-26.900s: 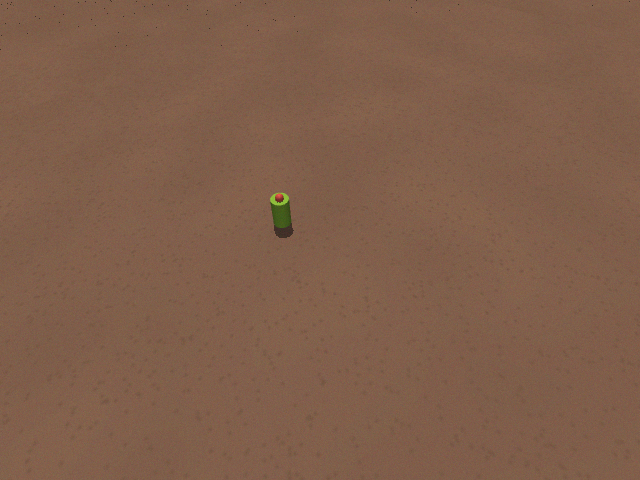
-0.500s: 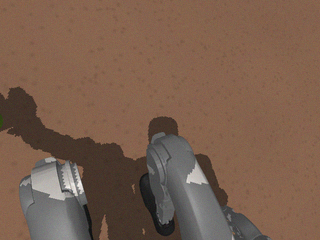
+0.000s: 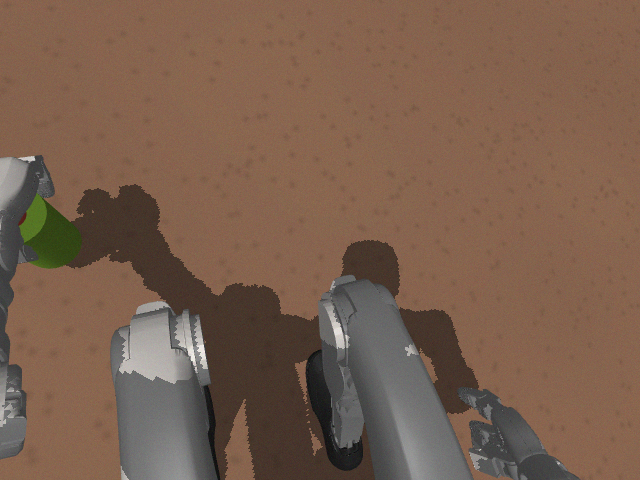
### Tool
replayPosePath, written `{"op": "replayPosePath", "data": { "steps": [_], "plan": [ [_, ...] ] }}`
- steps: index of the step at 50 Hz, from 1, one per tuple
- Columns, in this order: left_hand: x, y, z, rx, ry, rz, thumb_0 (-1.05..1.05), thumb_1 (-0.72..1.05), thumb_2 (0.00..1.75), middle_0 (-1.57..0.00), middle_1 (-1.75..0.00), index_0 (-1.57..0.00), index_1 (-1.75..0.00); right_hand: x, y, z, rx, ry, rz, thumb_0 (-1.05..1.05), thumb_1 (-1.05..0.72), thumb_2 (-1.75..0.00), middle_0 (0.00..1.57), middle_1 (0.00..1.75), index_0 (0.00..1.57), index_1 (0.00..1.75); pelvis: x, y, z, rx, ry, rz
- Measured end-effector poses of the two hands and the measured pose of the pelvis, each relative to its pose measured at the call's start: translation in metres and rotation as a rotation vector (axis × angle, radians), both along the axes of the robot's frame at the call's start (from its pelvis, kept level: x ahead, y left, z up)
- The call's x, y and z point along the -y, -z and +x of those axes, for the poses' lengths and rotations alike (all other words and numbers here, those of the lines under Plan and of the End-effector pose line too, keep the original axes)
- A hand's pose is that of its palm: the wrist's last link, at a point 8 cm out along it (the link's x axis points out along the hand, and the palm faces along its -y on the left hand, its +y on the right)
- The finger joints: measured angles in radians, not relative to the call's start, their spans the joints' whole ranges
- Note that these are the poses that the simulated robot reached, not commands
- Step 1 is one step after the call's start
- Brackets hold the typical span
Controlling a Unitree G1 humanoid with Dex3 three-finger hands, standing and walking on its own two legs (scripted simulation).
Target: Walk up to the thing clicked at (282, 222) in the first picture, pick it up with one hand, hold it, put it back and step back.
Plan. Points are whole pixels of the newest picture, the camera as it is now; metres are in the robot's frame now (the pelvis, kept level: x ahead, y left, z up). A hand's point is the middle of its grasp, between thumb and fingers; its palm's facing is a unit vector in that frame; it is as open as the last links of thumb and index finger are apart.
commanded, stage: settle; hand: left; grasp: from above
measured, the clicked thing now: (29, 228) +0.43 +0.33 -0.24
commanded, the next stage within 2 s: lift in 0.10 s
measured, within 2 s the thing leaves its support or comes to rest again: neither
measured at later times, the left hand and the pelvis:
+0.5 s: hand out of the picture +0.42 +0.32 -0.13, palm faces -0.50 -0.12 -0.86, open 10.2 cm; pelvis -0.01 +0.00 +0.03, yaw +2 degrees
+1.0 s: hand out of the picture +0.36 +0.31 +0.04, palm faces -0.44 -0.15 -0.88, open 10.3 cm; pelvis +0.01 +0.01 +0.16, yaw +5 degrees
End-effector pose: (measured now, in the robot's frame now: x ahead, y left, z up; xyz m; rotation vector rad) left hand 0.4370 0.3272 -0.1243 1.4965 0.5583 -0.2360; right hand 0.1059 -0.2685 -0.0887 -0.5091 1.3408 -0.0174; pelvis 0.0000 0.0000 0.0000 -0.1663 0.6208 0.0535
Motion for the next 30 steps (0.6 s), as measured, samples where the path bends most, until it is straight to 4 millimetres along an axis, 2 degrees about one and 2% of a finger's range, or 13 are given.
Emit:
{"op": "replayPosePath", "data": {
  "steps": [5, 14, 21, 26, 30],
  "plan": [
    [-0.002, -0.012, 0.003, 0.003, 0.005, -0.007, -0.01, -0.21, 0.75, -0.57, -0.97, -0.64, -0.98, 0.0, -0.008, -0.005, -0.003, 0.004, -0.007, 0.0, -0.93, -0.91, 0.2, 0.3, 0.2, 0.3, -0.001, -0.006, -0.002, 0.003, -0.003, 0.0],
    [-0.001, -0.027, 0.006, 0.018, 0.016, 0.001, -0.01, -0.23, 0.78, -0.57, -0.97, -0.65, -0.98, -0.006, -0.011, -0.028, -0.032, 0.051, 0.006, 0.0, -0.93, -0.91, 0.2, 0.3, 0.2, 0.3, -0.003, -0.009, -0.007, 0.008, -0.008, 0.002],
    [0.0, -0.039, -0.003, 0.004, -0.019, -0.024, -0.01, -0.22, 0.77, -0.57, -0.98, -0.64, -0.98, -0.014, -0.016, -0.044, -0.052, 0.109, 0.032, 0.0, -0.93, -0.91, 0.2, 0.3, 0.2, 0.3, -0.004, -0.02, -0.009, -0.002, -0.014, 0.011],
    [0.003, -0.056, -0.015, -0.021, -0.01, -0.034, -0.01, -0.23, 0.8, -0.57, -0.98, -0.65, -0.99, -0.016, -0.026, -0.044, -0.053, 0.132, 0.042, 0.0, -0.94, -0.91, 0.2, 0.3, 0.2, 0.3, -0.004, -0.034, -0.007, -0.012, -0.019, 0.021],
    [0.004, -0.074, -0.026, -0.018, 0.0, -0.044, -0.01, -0.25, 0.81, -0.58, -0.97, -0.66, -0.99, -0.015, -0.04, -0.035, -0.032, 0.132, 0.043, 0.01, -0.93, -0.91, 0.2, 0.3, 0.2, 0.3, -0.004, -0.049, -0.005, -0.015, -0.023, 0.028]
  ]
}}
